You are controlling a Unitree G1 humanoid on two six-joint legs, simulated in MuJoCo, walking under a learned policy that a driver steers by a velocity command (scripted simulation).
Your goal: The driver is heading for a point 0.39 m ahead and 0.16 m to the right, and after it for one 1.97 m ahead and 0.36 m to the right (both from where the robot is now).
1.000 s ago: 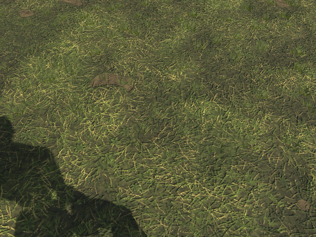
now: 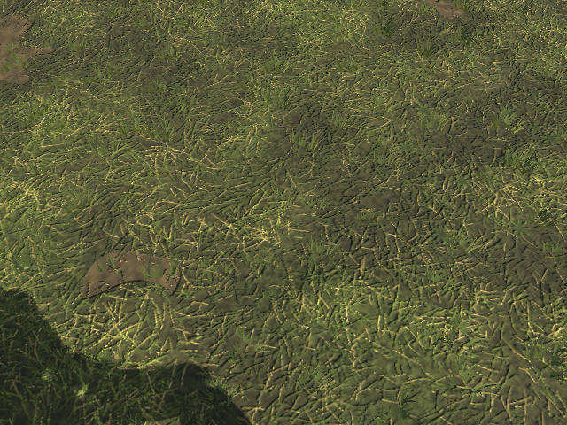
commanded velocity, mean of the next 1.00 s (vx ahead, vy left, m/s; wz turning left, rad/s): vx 0.15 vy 0.00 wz -0.58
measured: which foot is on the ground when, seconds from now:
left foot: down 0.00-0.16, up 0.18-0.60, down 0.62-1.00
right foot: up 0.00-0.14, down 0.16-0.62, up 0.64-1.00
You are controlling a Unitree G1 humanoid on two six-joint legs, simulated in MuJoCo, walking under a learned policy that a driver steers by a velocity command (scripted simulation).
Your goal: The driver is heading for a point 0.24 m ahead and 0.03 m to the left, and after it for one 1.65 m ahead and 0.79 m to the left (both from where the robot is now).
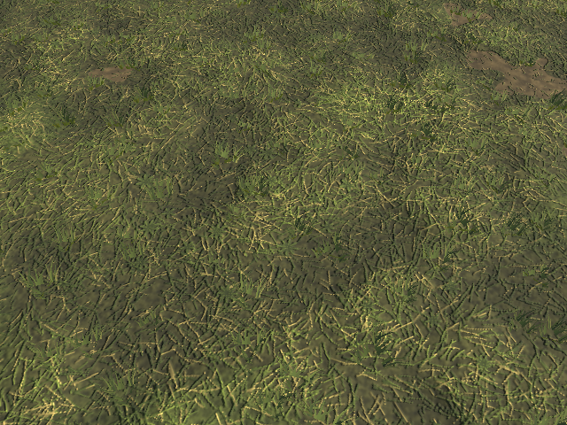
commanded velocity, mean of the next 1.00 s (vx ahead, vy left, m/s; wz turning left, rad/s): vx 0.09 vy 0.00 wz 0.32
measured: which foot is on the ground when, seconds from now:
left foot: down 0.00-0.08, up 0.10-0.58, down 0.60-1.00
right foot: up 0.00-0.06, down 0.08-0.60, up 0.62-0.98, down 1.00-1.00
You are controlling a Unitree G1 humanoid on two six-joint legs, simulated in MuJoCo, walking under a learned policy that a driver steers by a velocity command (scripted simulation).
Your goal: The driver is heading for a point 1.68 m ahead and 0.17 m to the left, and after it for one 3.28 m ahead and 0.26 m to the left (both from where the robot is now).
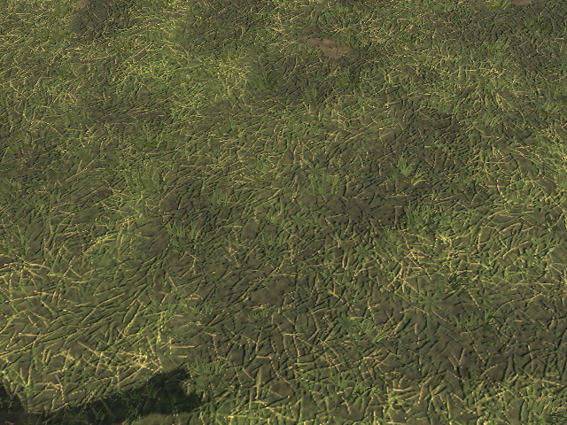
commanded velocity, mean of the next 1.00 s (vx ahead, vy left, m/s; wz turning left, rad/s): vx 0.02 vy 0.00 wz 0.35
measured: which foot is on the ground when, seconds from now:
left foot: down 0.00-0.00, up 0.02-0.40, down 0.42-1.00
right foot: down 0.00-0.42, up 0.44-0.80, down 0.82-1.00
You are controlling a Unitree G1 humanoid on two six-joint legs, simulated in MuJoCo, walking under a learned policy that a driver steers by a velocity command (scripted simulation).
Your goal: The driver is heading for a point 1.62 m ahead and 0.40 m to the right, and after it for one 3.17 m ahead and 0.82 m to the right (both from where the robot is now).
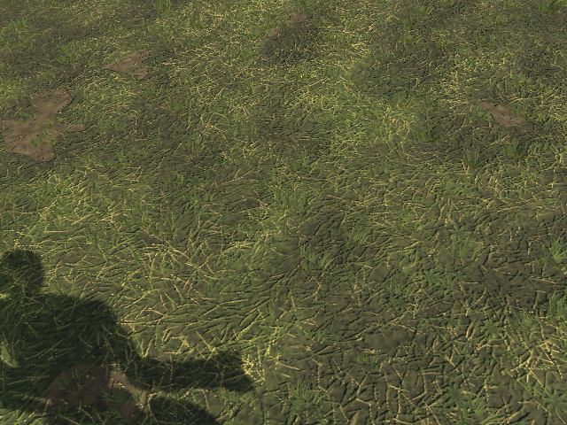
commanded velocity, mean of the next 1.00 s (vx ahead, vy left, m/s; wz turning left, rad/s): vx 0.43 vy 0.00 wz -0.43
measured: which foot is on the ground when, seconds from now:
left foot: down 0.00-0.42, up 0.44-0.92, down 0.94-1.00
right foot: down 0.00-0.06, up 0.08-0.40, down 0.42-0.96, up 0.98-1.00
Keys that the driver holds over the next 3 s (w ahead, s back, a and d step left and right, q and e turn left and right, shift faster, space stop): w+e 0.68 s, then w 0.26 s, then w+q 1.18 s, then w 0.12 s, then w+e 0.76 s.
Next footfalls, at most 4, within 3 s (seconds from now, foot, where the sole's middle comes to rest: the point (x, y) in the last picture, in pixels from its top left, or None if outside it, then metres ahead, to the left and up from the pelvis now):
0.42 right None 0.28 -0.22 -0.77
0.94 left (366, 385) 0.62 -0.15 -0.77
1.40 right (485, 338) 0.75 -0.47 -0.77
1.90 left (384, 243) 1.07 -0.25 -0.77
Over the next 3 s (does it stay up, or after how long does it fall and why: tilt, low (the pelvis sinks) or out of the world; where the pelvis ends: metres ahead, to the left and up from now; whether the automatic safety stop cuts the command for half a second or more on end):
stays up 1.51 -0.31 0.00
